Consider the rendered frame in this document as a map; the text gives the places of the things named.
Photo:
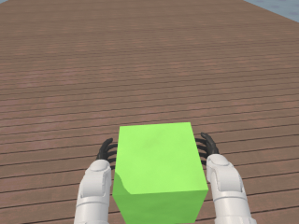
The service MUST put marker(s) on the robot right forearm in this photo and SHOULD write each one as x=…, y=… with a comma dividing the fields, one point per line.
x=228, y=192

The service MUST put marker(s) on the robot left forearm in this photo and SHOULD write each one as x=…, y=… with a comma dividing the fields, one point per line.
x=94, y=194

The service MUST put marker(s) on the robot right hand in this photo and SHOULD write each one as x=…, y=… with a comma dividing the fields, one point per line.
x=210, y=146

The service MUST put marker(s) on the robot left hand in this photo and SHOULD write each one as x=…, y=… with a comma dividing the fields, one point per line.
x=104, y=154

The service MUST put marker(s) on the carton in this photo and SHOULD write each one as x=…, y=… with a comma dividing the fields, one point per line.
x=159, y=177

